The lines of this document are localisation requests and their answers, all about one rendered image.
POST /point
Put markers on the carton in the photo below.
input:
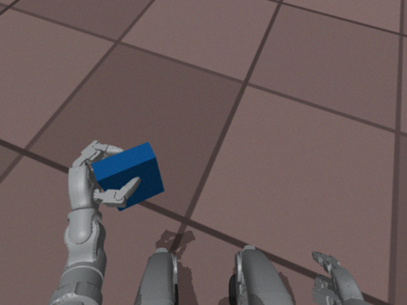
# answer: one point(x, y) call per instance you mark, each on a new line
point(116, 171)

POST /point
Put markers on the left robot arm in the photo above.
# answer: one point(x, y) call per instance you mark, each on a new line
point(83, 275)

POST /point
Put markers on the left robot hand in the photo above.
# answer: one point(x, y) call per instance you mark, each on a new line
point(83, 188)

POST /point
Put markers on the right robot hand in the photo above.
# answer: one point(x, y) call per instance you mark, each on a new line
point(339, 288)

